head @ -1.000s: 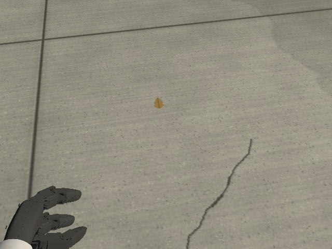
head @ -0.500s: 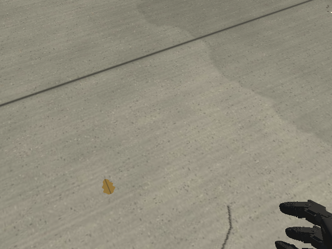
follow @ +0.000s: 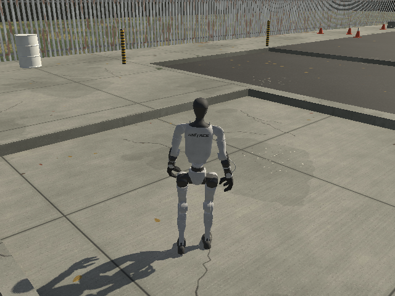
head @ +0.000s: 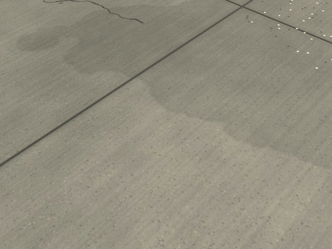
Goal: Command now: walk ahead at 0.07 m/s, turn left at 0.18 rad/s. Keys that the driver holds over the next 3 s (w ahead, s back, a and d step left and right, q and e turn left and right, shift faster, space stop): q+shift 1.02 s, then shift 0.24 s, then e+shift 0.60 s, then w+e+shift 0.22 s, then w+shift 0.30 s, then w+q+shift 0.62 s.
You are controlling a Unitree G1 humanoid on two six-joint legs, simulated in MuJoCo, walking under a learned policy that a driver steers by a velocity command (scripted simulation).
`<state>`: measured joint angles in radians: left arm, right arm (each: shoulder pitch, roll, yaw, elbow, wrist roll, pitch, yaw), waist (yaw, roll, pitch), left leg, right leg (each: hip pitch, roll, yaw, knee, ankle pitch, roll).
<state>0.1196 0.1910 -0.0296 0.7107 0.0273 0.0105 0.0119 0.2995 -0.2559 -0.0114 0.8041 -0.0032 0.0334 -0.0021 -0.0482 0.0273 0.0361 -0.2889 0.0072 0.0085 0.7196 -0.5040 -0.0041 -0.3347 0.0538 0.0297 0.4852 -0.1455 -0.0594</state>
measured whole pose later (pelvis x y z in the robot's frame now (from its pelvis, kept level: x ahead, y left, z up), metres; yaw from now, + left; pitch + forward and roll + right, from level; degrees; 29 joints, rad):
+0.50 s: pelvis -0.02 +0.04 +0.01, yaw +23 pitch +2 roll -2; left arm 0.14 0.31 0.06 0.72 0.03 0.05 0.02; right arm 0.30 -0.32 -0.09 0.71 0.00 0.07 0.00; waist -0.03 -0.02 0.05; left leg -0.24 -0.12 -0.16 0.45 -0.21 0.09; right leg -0.54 0.02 0.07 1.01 -0.33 0.05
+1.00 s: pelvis +0.01 +0.00 +0.01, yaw +51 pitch +0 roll +0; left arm 0.12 0.28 0.01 0.65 0.03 0.02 0.04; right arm 0.24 -0.38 -0.10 0.70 -0.01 0.09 0.05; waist -0.02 0.07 0.08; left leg -0.50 -0.05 -0.08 1.14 -0.38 -0.06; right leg -0.20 0.01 -0.06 0.40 -0.20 -0.04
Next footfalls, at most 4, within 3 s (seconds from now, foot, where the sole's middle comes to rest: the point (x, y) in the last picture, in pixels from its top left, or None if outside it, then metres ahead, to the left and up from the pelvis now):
0.26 left None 0.00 0.11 -0.77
0.78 right None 0.12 -0.02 -0.77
1.24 left None -0.07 0.10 -0.77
1.74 right None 0.08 -0.03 -0.77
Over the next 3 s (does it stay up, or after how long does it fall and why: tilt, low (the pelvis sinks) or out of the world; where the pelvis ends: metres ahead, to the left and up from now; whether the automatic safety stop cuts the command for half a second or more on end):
stays up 0.61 0.27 -0.01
